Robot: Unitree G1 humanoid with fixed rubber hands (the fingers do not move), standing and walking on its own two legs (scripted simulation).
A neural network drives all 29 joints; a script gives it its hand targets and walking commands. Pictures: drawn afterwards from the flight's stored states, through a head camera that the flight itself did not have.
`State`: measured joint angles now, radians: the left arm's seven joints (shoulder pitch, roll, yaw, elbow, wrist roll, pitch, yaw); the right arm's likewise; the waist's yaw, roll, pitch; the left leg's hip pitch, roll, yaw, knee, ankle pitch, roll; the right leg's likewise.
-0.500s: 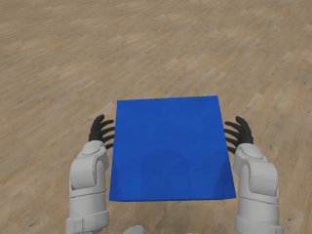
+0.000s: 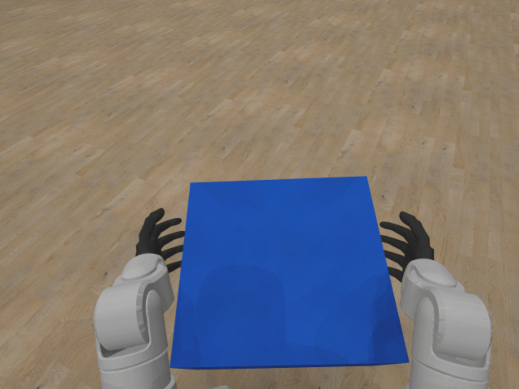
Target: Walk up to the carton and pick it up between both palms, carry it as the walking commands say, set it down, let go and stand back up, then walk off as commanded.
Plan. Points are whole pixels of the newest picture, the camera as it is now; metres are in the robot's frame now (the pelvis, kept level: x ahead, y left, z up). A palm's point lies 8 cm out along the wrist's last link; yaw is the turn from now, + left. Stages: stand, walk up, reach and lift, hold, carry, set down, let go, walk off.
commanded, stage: carry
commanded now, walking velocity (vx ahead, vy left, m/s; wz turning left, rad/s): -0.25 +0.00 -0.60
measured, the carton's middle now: (281, 273) +0.28 +0.02 +0.04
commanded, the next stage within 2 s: none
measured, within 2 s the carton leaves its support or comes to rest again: neither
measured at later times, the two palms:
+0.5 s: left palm out of the picture +0.07 +0.13 +0.10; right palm out of the picture -0.02 -0.21 +0.11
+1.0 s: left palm out of the picture -0.09 +0.05 +0.10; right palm out of the picture -0.30 -0.23 +0.10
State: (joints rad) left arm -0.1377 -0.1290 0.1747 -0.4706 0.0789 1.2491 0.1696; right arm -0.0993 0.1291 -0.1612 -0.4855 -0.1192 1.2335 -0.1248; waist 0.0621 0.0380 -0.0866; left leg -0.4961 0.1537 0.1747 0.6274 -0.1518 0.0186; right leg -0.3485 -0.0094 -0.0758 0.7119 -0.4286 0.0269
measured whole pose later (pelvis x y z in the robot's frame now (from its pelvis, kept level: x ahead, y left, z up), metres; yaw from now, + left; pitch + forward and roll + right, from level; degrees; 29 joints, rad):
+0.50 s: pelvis -0.21 +0.02 +0.02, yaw -17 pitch +2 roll -1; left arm -0.08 -0.13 0.17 -0.51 0.10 1.25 0.15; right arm -0.08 0.13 -0.14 -0.47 -0.10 1.23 -0.13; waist 0.03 -0.02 -0.05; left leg -0.26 0.05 0.12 0.53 -0.30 0.03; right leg -0.71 0.04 -0.03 0.98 -0.31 0.08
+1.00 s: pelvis -0.39 +0.06 +0.00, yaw -32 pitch +3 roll +1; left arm -0.09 -0.13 0.14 -0.47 0.13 1.18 0.13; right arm -0.09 0.13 -0.17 -0.49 -0.08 1.21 -0.15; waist -0.07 -0.01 -0.08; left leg -0.41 0.03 0.07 0.79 -0.47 -0.05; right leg -0.52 -0.03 -0.01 0.50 -0.04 0.00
